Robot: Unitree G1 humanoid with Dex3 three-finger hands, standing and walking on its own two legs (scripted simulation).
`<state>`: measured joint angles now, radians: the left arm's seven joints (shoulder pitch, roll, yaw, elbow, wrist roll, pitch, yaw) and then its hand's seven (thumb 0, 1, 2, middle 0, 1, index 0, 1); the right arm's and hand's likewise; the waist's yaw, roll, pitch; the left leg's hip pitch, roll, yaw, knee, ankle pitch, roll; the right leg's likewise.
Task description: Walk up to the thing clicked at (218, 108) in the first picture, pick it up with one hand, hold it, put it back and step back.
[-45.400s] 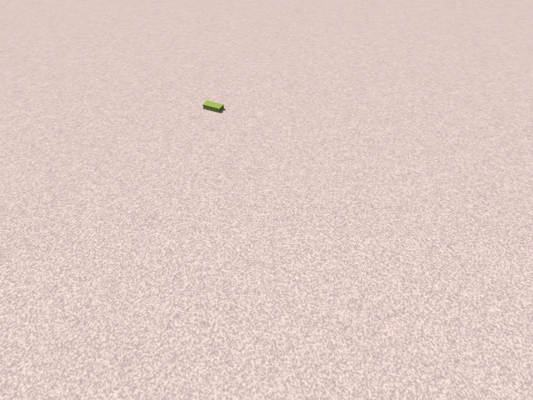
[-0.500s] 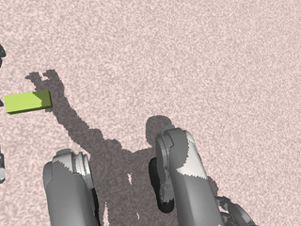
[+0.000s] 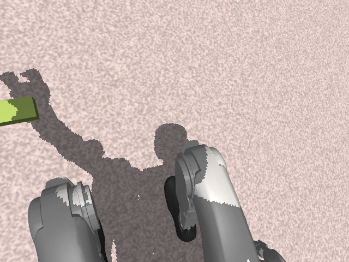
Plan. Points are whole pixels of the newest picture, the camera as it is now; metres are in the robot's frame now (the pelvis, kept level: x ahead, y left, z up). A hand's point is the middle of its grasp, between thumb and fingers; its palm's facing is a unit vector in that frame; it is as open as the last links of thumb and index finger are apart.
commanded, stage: home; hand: left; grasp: from above
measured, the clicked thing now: (7, 112) +0.50 +0.30 -0.31
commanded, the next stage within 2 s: none
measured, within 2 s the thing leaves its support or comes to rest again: neither
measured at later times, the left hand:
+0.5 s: hand out of the picture +0.38 +0.31 -0.01, palm faces -0.31 -0.55 -0.78, open 8.0 cm
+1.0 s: hand out of the picture +0.26 +0.22 +0.20, palm faces +0.11 -0.94 -0.31, open 7.4 cm
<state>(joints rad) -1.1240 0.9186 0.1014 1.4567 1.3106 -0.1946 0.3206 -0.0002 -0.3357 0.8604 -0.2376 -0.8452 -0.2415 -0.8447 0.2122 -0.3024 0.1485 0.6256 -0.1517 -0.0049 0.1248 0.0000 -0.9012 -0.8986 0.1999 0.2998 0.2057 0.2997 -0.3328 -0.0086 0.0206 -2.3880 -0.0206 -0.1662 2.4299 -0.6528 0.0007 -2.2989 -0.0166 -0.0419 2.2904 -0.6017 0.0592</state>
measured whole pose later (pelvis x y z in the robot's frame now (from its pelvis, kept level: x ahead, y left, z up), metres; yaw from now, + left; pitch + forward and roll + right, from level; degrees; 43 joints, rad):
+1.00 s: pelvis +0.04 -0.01 +0.29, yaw +8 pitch +23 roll -4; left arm 0.12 0.29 0.06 0.16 0.02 0.36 0.07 0.01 0.90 0.89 -0.20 -0.30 -0.21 -0.30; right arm 0.16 -0.21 0.04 0.54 0.04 -0.08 -0.08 0.01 -0.90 -0.90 0.20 0.30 0.21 0.30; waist -0.07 0.03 -0.18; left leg -1.28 0.04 -0.08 1.47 -0.59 -0.02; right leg -1.25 -0.04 -0.04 1.40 -0.54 0.03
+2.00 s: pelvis +0.09 -0.01 +0.39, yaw +9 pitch +10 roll -2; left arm 0.49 0.22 0.03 -0.12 -0.05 0.46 0.02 0.01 0.90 0.89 -0.20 -0.30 -0.20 -0.30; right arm 0.29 -0.22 0.03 0.55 0.00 -0.23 -0.18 0.01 -0.90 -0.90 0.20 0.30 0.21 0.30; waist -0.04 0.04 -0.15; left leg -0.68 0.04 -0.06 1.00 -0.49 -0.03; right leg -0.65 -0.03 -0.06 0.94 -0.45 0.03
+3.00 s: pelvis +0.09 +0.00 +0.39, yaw +9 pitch +10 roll -3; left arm 0.50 0.23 0.03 -0.14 -0.05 0.47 0.02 0.01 0.90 0.89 -0.20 -0.30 -0.20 -0.30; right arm 0.28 -0.22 0.02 0.55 0.00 -0.24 -0.18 0.01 -0.90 -0.90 0.20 0.30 0.21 0.30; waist -0.04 0.04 -0.16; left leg -0.69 0.04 -0.06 1.02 -0.51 -0.02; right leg -0.66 -0.03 -0.05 0.95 -0.46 0.03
